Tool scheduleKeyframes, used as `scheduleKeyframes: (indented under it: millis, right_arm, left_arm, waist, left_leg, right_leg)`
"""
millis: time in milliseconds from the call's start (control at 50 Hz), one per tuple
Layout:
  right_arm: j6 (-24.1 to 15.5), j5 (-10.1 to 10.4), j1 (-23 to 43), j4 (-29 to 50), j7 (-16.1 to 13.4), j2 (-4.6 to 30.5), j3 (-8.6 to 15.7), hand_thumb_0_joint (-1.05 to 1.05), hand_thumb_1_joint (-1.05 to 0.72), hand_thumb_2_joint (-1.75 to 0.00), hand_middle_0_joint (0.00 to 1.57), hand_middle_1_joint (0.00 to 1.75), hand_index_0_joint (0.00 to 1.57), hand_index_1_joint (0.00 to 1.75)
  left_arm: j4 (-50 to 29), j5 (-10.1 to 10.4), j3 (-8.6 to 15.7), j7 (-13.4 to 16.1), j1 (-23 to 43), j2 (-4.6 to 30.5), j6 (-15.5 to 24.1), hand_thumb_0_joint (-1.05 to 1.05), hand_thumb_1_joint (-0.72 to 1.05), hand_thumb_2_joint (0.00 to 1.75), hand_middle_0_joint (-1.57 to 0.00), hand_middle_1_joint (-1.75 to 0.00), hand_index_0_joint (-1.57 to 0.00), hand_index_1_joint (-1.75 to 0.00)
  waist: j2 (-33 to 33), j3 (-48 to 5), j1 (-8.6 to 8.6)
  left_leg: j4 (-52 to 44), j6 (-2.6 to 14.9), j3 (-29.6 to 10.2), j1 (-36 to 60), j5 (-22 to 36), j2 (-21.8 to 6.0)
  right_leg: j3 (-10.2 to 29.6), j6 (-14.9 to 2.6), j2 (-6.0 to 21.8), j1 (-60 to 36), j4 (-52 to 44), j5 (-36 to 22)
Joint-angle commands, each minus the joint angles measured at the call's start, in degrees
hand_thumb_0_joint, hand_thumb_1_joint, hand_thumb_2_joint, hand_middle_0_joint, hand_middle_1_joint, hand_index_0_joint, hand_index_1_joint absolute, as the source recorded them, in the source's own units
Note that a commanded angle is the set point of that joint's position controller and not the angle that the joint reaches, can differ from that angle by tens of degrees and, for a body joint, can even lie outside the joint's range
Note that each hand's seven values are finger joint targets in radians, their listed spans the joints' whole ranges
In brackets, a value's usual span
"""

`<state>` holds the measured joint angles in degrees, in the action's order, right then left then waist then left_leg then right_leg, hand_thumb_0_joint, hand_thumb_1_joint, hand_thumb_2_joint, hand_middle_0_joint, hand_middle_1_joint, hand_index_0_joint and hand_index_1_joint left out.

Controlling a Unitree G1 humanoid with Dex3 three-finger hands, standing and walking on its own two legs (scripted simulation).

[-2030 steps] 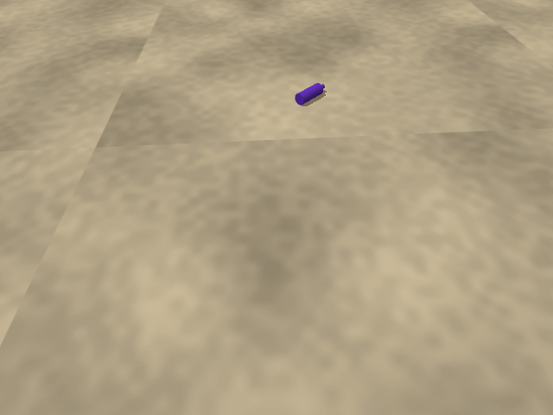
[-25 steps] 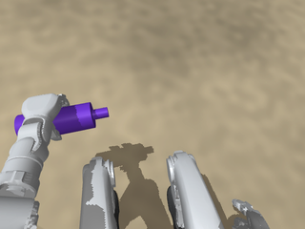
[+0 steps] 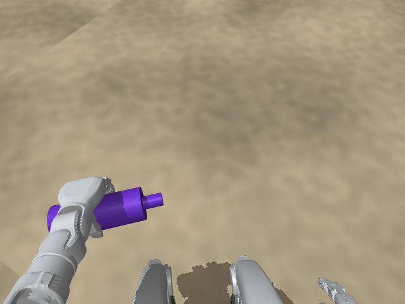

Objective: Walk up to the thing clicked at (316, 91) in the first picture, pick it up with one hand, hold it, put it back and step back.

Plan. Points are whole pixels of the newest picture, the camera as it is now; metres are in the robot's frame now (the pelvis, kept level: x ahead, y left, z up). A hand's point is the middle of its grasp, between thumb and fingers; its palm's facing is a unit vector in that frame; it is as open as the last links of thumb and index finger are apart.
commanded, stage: lift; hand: left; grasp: from above
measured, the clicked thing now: (110, 210) +0.36 +0.20 -0.11
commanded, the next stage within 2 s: hold in 0.50 s
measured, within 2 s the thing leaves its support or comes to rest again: neither
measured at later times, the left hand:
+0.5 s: hand (80, 186) +0.36 +0.23 +0.01, palm faces -0.44 -0.10 -0.89, open 10.4 cm
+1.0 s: hand (71, 172) +0.37 +0.23 +0.05, palm faces -0.44 -0.08 -0.90, open 10.4 cm
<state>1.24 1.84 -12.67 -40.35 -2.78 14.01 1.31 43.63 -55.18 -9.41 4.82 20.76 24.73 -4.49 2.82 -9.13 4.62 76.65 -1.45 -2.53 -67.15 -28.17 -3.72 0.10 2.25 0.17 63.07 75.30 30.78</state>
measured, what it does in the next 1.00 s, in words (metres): rises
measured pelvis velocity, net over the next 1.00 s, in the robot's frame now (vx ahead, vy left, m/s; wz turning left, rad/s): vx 0.06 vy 0.00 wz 0.00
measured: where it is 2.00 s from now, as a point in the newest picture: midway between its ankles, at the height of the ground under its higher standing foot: outside the picture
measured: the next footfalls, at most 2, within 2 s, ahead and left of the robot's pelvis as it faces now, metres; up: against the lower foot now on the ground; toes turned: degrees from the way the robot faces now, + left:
none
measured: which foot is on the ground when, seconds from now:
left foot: down 0.00-1.00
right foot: down 0.00-1.00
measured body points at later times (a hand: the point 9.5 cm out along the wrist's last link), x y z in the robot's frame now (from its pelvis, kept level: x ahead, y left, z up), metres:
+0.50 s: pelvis +0.04 +0.00 +0.09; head +0.09 +0.00 +0.54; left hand +0.38 +0.23 +0.06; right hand +0.13 -0.27 -0.04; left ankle +0.08 +0.13 -0.61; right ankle +0.05 -0.15 -0.61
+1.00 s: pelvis +0.06 +0.00 +0.11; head +0.08 -0.01 +0.56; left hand +0.39 +0.23 +0.11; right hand +0.16 -0.27 -0.01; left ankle +0.08 +0.13 -0.61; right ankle +0.05 -0.15 -0.61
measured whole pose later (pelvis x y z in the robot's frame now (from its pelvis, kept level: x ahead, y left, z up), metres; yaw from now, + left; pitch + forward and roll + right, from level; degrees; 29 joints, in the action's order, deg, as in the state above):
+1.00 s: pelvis +0.06 +0.00 +0.11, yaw +0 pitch +6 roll +0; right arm 1.3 1.9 -14.0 -41.9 -1.4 14.8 3.5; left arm 45.1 -57.0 -11.2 4.4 17.2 21.0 -3.4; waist 2.4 -3.9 2.1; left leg 38.9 -1.2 1.4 -26.6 -18.2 -2.7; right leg 1.8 2.4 1.7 24.0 38.3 20.2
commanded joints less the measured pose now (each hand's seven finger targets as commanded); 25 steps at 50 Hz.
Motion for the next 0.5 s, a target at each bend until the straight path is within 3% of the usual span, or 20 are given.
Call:
scheduleKeyframes:
  millis: [0,40,80,160,200,240,480]
  right_arm:
    - [-2.7,0.2,-1.7,4.3,-0.9,8.1,3.1,0.00,-0.89,-0.90,0.20,0.30,0.20,0.30]
    - [-3.0,0.1,-2.2,3.9,-1.0,8.3,3.1,0.00,-0.89,-0.90,0.20,0.30,0.20,0.30]
    - [-3.3,-0.1,-2.5,3.6,-1.0,8.0,3.1,0.00,-0.89,-0.90,0.20,0.30,0.20,0.30]
    - [-3.6,-0.1,-3.0,3.0,-1.1,8.5,3.4,0.00,-0.89,-0.90,0.20,0.30,0.20,0.30]
    - [-3.5,-0.2,-3.0,2.7,-1.0,8.3,3.3,0.00,-0.89,-0.90,0.20,0.30,0.20,0.30]
    - [-3.5,-0.2,-3.0,2.5,-0.9,8.5,3.4,0.00,-0.89,-0.90,0.20,0.30,0.20,0.30]
    - [-3.3,-0.1,-2.6,3.0,0.1,8.1,4.1,0.00,-0.88,-0.90,0.20,0.30,0.20,0.30]
  left_arm:
    - [-10.3,-0.7,3.8,4.1,18.3,9.7,1.1,0.00,0.72,0.76,-1.11,-0.54,-1.09,-0.56]
    - [-9.1,-1.4,4.9,5.2,17.8,10.9,1.0,0.00,0.72,0.77,-1.11,-0.55,-1.09,-0.57]
    - [-9.7,-1.4,3.6,5.7,18.9,9.3,1.1,0.00,0.74,0.81,-1.13,-0.56,-1.11,-0.59]
    - [-10.5,-1.5,5.0,6.9,19.1,11.0,0.9,0.00,0.76,0.83,-1.15,-0.58,-1.12,-0.60]
    - [-9.3,-1.6,4.2,7.2,17.7,9.9,0.7,0.00,0.77,0.84,-1.16,-0.57,-1.13,-0.60]
    - [-8.5,-1.9,5.0,7.5,17.2,10.5,0.4,0.00,0.77,0.86,-1.16,-0.58,-1.13,-0.61]
    - [-5.6,-0.9,2.5,5.3,14.7,6.7,0.1,0.00,0.76,0.87,-1.14,-0.62,-1.12,-0.64]
  waist:
    - [2.9,-17.5,0.11]
    - [2.3,-17.6,-0.17]
    - [2.4,-17.4,0.40]
    - [2.4,-17.5,-0.48]
    - [1.8,-16.0,-0.11]
    - [1.5,-15.6,-0.65]
    - [-0.1,-12.2,-1.43]
  left_leg:
    - [-18.3,1.41,0.6,23.3,0.9,2.9]
    - [-19.8,1.41,1.0,25.5,3.1,3.0]
    - [-21.1,1.46,1.6,27.4,5.6,3.1]
    - [-24.7,1.33,2.0,32.8,10.1,3.3]
    - [-26.3,1.35,2.3,34.7,11.8,3.3]
    - [-27.8,1.29,2.3,36.1,12.8,3.4]
    - [-35.3,1.22,3.3,43.6,20.1,3.9]
  right_leg:
    - [-0.8,-3.05,-2.2,-11.3,-18.0,-4.4]
    - [-0.7,-3.02,-2.3,-14.0,-19.9,-6.1]
    - [-0.6,-2.87,-2.2,-16.3,-21.7,-8.8]
    - [-0.4,-2.58,-2.0,-21.5,-25.0,-13.1]
    - [-0.4,-2.42,-1.9,-23.0,-27.0,-14.9]
    - [-0.3,-2.27,-1.8,-24.9,-28.6,-15.9]
    - [0.0,-1.89,-1.6,-34.0,-36.2,-22.5]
